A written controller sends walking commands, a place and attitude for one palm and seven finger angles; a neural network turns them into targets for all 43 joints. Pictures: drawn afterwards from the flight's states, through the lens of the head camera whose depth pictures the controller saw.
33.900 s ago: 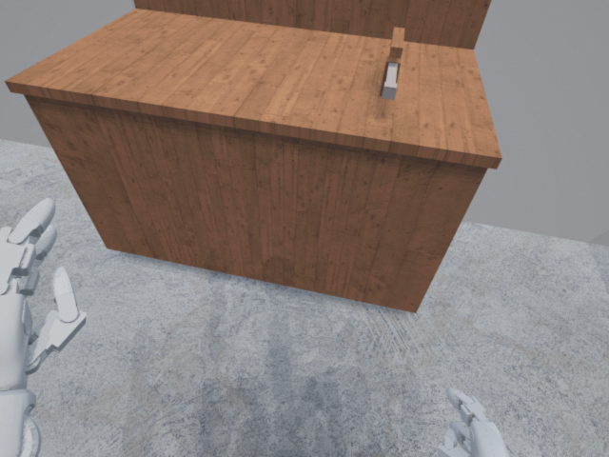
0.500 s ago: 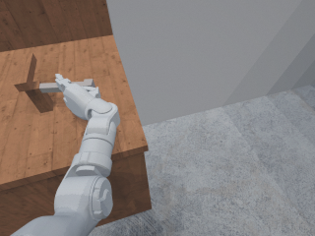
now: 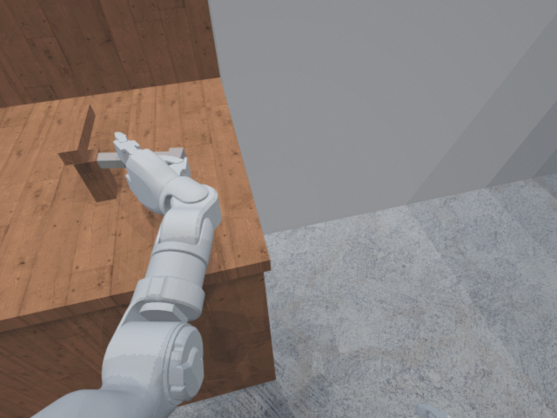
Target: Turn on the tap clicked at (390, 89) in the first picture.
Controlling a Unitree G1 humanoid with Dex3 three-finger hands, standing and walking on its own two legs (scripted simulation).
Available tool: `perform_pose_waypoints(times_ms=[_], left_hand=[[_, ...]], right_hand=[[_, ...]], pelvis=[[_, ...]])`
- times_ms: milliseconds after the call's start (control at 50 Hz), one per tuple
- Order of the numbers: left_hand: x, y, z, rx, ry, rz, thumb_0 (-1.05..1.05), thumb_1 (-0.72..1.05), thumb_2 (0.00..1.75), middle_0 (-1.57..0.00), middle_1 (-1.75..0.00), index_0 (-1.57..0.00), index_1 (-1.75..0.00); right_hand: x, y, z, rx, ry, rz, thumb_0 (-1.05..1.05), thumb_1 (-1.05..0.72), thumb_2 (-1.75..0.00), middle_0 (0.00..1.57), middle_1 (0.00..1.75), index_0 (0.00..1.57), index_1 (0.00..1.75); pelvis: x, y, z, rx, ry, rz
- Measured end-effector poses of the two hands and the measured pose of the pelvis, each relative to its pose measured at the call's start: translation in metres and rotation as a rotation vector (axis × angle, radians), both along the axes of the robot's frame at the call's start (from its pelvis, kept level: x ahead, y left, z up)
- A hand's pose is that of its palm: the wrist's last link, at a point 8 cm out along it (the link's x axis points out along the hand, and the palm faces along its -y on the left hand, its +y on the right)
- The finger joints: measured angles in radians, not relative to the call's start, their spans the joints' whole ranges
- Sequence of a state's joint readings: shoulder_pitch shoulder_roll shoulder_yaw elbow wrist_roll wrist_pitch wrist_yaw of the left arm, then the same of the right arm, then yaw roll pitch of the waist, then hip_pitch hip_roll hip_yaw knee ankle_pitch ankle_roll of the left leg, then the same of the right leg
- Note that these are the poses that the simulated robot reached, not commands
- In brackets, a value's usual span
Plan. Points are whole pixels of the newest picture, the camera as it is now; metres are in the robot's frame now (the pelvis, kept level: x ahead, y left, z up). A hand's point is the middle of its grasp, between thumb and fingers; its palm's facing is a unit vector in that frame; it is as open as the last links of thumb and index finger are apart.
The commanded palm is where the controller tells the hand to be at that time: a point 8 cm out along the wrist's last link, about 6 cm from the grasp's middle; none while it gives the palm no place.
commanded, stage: lift the hand up off the lever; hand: left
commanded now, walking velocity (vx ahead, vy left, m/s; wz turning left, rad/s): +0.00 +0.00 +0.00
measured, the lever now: (177, 159) +0.50 +0.19 +0.11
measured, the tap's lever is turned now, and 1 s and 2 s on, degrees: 76 76 76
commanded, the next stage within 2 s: draw the hand back beside the body in 1.26 s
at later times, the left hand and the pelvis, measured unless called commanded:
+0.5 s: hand (178, 158) +0.44 +0.16 +0.17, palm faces +0.76 -0.64 -0.11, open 7.8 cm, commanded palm +0.39 +0.18 +0.18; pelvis +0.00 +0.00 +0.00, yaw +0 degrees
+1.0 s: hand (175, 151) +0.44 +0.16 +0.18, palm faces +0.75 -0.65 -0.11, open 7.9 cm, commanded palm +0.39 +0.18 +0.20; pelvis +0.01 +0.00 +0.01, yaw +0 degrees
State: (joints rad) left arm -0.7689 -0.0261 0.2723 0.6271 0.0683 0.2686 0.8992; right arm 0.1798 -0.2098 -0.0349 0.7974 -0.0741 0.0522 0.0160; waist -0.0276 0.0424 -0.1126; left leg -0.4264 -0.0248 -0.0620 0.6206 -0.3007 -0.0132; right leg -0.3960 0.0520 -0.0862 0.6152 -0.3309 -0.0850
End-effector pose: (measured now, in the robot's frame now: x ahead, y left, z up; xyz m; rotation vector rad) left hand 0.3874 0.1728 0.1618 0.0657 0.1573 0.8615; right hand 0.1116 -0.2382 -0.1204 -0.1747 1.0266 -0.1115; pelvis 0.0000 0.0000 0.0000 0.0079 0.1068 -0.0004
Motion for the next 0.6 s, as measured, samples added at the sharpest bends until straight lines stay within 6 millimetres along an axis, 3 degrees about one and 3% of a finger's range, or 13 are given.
perform_pose_waypoints(times_ms=[180, 440, 600], left_hand=[[0.001, -0.006, 0.003, -0.010, 0.014, 0.015, 0.02, 0.89, 0.90, -0.15, -0.15, -0.15, -0.15], [0.001, 0.007, 0.014, 0.000, 0.000, 0.025, 0.02, 0.89, 0.90, -0.15, -0.15, -0.15, -0.15], [0.000, -0.002, 0.015, -0.011, -0.006, -0.001, 0.02, 0.90, 0.90, -0.15, -0.15, -0.15, -0.15]], right_hand=[[-0.003, -0.004, 0.000, -0.009, -0.006, -0.005, 0.01, -0.90, -0.90, 0.20, 0.30, 0.20, 0.30], [-0.022, -0.010, -0.004, -0.014, 0.041, -0.039, 0.01, -0.90, -0.90, 0.20, 0.30, 0.20, 0.30], [-0.014, -0.010, 0.000, -0.023, 0.020, -0.033, 0.01, -0.90, -0.90, 0.20, 0.30, 0.20, 0.30]], pelvis=[[-0.006, -0.004, 0.000, 0.001, 0.001, -0.001], [-0.003, -0.005, 0.003, 0.005, -0.003, -0.008], [-0.002, -0.002, 0.004, 0.002, -0.017, -0.006]])
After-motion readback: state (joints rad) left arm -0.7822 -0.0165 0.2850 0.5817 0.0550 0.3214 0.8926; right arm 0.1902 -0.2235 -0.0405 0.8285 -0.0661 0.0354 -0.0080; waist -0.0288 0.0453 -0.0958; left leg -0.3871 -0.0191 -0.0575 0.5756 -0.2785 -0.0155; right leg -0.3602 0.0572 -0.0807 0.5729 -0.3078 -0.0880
